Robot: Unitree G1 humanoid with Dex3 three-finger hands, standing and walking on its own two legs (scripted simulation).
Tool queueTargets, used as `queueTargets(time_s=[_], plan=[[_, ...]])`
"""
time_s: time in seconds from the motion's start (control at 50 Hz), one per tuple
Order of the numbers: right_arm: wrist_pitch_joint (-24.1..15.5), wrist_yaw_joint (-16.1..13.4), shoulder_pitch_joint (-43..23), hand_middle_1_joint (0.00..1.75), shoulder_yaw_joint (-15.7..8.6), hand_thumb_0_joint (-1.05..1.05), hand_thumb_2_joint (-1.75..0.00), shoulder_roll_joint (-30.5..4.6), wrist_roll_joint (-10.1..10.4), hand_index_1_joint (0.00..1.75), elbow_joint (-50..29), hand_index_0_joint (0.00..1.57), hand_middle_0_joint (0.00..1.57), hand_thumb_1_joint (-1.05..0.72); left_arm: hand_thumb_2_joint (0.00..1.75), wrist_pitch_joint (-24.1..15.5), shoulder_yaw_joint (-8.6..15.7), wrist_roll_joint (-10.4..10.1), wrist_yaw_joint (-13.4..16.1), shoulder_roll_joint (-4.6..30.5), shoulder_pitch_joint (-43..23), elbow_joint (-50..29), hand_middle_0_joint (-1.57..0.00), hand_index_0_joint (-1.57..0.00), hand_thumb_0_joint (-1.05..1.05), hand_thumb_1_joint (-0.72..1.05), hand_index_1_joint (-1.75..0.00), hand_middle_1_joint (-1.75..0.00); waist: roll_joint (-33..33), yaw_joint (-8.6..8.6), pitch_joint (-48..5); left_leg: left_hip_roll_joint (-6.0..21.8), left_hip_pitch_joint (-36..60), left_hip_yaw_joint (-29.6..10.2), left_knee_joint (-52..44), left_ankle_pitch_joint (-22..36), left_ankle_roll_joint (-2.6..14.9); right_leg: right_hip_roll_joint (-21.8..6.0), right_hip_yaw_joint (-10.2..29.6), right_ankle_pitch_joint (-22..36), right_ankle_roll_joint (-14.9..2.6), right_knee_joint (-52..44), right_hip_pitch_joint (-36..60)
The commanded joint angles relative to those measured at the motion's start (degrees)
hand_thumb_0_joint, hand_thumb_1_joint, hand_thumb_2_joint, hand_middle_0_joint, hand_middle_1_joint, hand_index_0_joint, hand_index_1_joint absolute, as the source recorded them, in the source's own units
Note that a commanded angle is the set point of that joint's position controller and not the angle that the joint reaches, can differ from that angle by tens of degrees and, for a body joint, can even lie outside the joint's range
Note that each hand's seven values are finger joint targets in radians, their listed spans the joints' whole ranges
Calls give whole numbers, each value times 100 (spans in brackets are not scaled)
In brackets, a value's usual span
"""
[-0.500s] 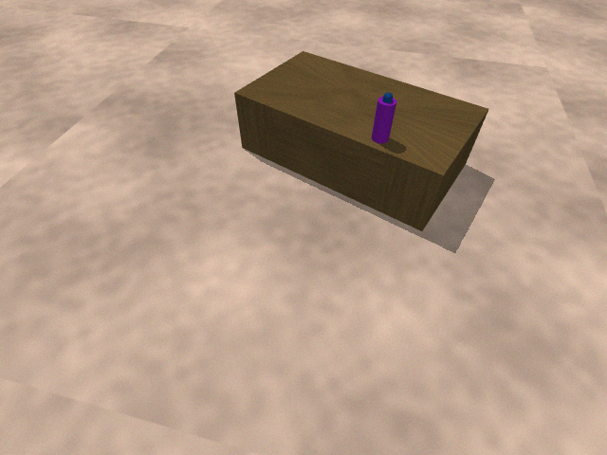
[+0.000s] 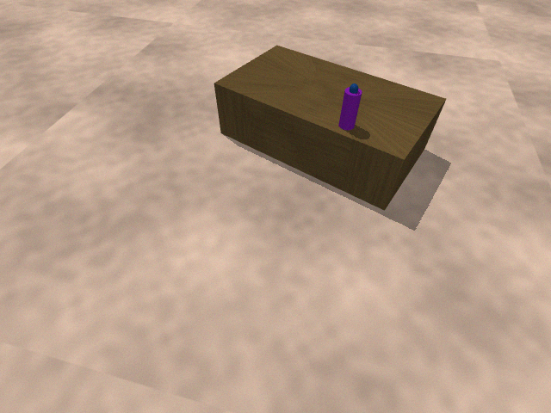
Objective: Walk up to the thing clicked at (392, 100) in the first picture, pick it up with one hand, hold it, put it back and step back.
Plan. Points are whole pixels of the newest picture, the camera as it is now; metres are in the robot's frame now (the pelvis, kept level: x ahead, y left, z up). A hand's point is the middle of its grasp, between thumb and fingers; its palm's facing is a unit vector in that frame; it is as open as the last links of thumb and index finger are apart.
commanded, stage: stand
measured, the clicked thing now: (350, 105) +1.38 -0.31 -0.35
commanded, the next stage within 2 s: walk up in 0.62 s
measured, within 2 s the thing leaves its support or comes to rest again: neither
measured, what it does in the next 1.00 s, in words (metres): steps on the spot: right foot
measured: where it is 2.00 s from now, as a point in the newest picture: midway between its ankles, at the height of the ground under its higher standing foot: (282, 335)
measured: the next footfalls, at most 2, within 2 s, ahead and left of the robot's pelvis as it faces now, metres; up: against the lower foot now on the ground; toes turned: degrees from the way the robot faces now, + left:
right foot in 0.90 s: +0.13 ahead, -0.16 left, +0.00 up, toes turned -9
left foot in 1.36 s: +0.42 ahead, +0.09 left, +0.00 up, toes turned -2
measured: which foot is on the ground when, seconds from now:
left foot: down 0.00-0.92, up 0.94-1.00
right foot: down 0.00-0.70, up 0.72-0.88, down 0.90-1.00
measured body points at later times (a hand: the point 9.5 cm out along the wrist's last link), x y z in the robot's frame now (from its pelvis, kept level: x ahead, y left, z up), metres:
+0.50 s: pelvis +0.00 +0.00 +0.00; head +0.02 +0.00 +0.45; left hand +0.08 +0.30 -0.13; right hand +0.09 -0.30 -0.13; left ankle +0.00 +0.12 -0.75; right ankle +0.00 -0.12 -0.75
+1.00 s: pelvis +0.08 -0.05 -0.02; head +0.08 -0.07 +0.43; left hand +0.15 +0.29 -0.11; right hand +0.10 -0.38 -0.15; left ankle +0.03 +0.09 -0.70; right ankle +0.09 -0.15 -0.75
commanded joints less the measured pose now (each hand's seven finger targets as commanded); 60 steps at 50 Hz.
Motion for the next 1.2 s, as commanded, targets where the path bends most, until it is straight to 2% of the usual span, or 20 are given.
queueTargets(time_s=[0.0, 0.58, 0.6, 0.62, 0.66, 0.7, 0.72, 0.74, 0.78, 0.82, 0.86, 0.88, 0.9, 0.92, 0.94, 0.96, 0.98, 1.04, 1.1, 1.18], plan=[[-123, -84, -200, 30, -259, 0, -90, -1187, -18, 30, -339, 20, 20, -90, 90, -108, 249, -3, 90, 1215, -238, -328, -20, -20, 0, 90, -30, -30, 47, -24, -501, 703, 89, -544, -279, 724, 149, -684, 552, 614, -181, -312, 69], [-126, -96, -133, 30, -249, 0, -90, -1197, -23, 30, -340, 20, 20, -90, 90, -99, 262, -5, 91, 1204, -213, -343, -20, -20, 0, 90, -30, -30, 94, -19, -438, 706, 92, -508, -349, 836, 152, -692, 540, 791, -171, -344, 173], [-209, 47, 75, 30, -660, 0, -90, -1765, -168, 30, -720, 20, 20, -90, 90, -185, 601, 72, -42, 1772, 310, -643, -20, -20, 0, 90, -30, -30, 153, -47, -945, 525, 427, -431, 208, -2120, 510, -435, 679, -1834, -406, 52, -45], [-202, 106, 169, 30, -712, 0, -90, -1797, -219, 30, -650, 20, 20, -90, 90, -194, 620, 135, -93, 1777, 219, -627, -20, -20, 0, 90, -30, -30, 250, -97, -465, 597, 25, -669, 164, -3114, 622, -517, 857, -2731, -483, 254, -749], [-187, 164, 281, 30, -747, 0, -90, -1719, -209, 30, -710, 20, 20, -90, 90, -204, 625, 149, -152, 1540, -118, -792, -20, -20, 0, 90, -30, -30, 449, -259, 106, 936, 73, -1174, -298, -3616, 847, -267, 541, -2673, -389, 782, -1832], [-246, 176, 500, 30, -875, 0, -90, -1849, -219, 30, -760, 20, 20, -90, 90, -251, 594, 130, -180, 1327, -309, -1013, -20, -20, 0, 90, -30, -30, 925, -444, 493, 1889, 480, -2069, -1062, -3033, 1364, -38, -25, -1474, -222, 2279, -2647], [-284, 177, 490, 30, -933, 0, -90, -1934, -242, 30, -842, 20, 20, -90, 90, -277, 589, 106, -188, 1372, -303, -1123, -20, -20, 0, 90, -30, -30, 815, -453, 489, 2169, 870, -2236, -1126, -2431, 1534, -303, 221, -1743, -217, 2225, -2907], [-300, 177, 455, 30, -948, 0, -90, -1914, -239, 30, -918, 20, 20, -90, 90, -303, 580, 100, -207, 1448, -242, -1163, -20, -20, 0, 90, -30, -30, 638, -409, 421, 2172, 1057, -2209, -1074, -2244, 1584, -418, 305, -1763, -210, 2204, -2955], [-298, 221, 475, 30, -941, 0, -90, -1838, -250, 30, -1086, 20, 20, -90, 90, -315, 607, 111, -282, 1515, -128, -1189, -20, -20, 0, 90, -30, -30, 640, -399, 187, 1839, 784, -1739, -1065, -2540, 1423, -387, 205, -1835, -149, 2169, -2600], [-256, 278, -143, 30, -974, 0, -90, -1925, -219, 30, -1294, 20, 20, -90, 90, -332, 646, 67, -320, 1458, 513, -1076, -20, -20, 0, 90, -30, -30, 1119, 9, 161, 1705, -36, -1135, -834, -2241, 1216, -459, 108, -1330, -208, 1581, -1404], [-191, 327, -678, 30, -878, 0, -90, -1606, -206, 30, -1530, 20, 20, -90, 90, -397, 763, 56, -224, 1524, 1711, -668, -20, -20, 0, 90, -30, -30, 524, 673, -388, 849, -833, 131, 674, -1639, 799, -72, -460, -7, -169, 676, 539], [-170, 338, -504, 30, -784, 0, -90, -1303, -200, 30, -1579, 20, 20, -90, 90, -423, 924, 65, -127, 1839, 2471, -401, -20, -20, 0, 90, -30, -30, -531, 966, -720, 403, -1724, 531, 2193, -1748, 562, -78, -47, -254, -165, 494, 1735], [-153, 345, -536, 30, -662, 0, -90, -997, -221, 30, -1761, 20, 20, -90, 90, -418, 1071, 159, -34, 2306, 2989, -403, -20, -20, 0, 90, -30, -30, -1731, 1219, -464, -199, -3345, 571, 3686, -2666, 288, -1078, 1837, -1849, -432, -246, 2151], [-76, 318, -188, 30, -677, 0, -90, -1131, -144, 30, -1736, 20, 20, -90, 90, -436, 1011, 183, -28, 2398, 2129, -781, -20, -20, 0, 90, -30, -30, -1240, 658, -306, -191, -3431, -128, 4291, -2287, 164, -2150, 3930, -3623, -878, -1382, 1341], [-53, 304, 17, 30, -761, 0, -90, -1571, -162, 30, -1615, 20, 20, -90, 90, -427, 977, 135, -43, 2468, 1391, -1097, -20, -20, 0, 90, -30, -30, -714, 365, 178, 225, -3197, -488, 4266, -1938, 152, -2396, 4110, -4088, -1263, -1482, 621], [-95, 317, -19, 30, -783, 0, -90, -1661, -160, 30, -1554, 20, 20, -90, 90, -464, 929, 85, -43, 2401, 1120, -1256, -20, -20, 0, 90, -30, -30, -533, 250, 555, 464, -3236, -555, 4300, -1654, 164, -2249, 3710, -3417, -1421, -1389, 319], [-119, 329, 46, 30, -766, 0, -90, -1621, -142, 30, -1457, 20, 20, -90, 90, -508, 864, 44, -29, 2155, 1014, -1300, -20, -20, 0, 90, -30, -30, -332, 157, 654, 550, -3205, -653, 4325, -1335, 150, -1956, 3073, -2607, -1373, -1291, 264], [-108, 390, 641, 30, -734, 0, -90, -1493, -107, 30, -1290, 20, 20, -90, 90, -581, 783, -69, -1, 1855, 1121, -1305, -20, -20, 0, 90, -30, -30, -457, 0, 319, 546, -2662, -520, 3871, -541, 144, -1299, 1583, -670, -857, -935, 285], [-46, 464, 420, 30, -741, 0, -90, -1409, -142, 30, -1528, 20, 20, -90, 90, -615, 787, -66, 3, 1875, 1300, -1432, -20, -20, 0, 90, -30, -30, -543, 96, 351, 598, -2644, -295, 3238, -280, -35, -1212, 1025, 272, -1088, -819, 224], [-85, 564, -305, 30, -751, 0, -90, -1320, -198, 30, -1950, 20, 20, -90, 90, -614, 812, -41, 9, 1961, 1451, -1543, -20, -20, 0, 90, -30, -30, -508, 281, 454, 652, -2360, -1, 1966, 197, -21, -1067, 561, 1090, -961, -528, 173]])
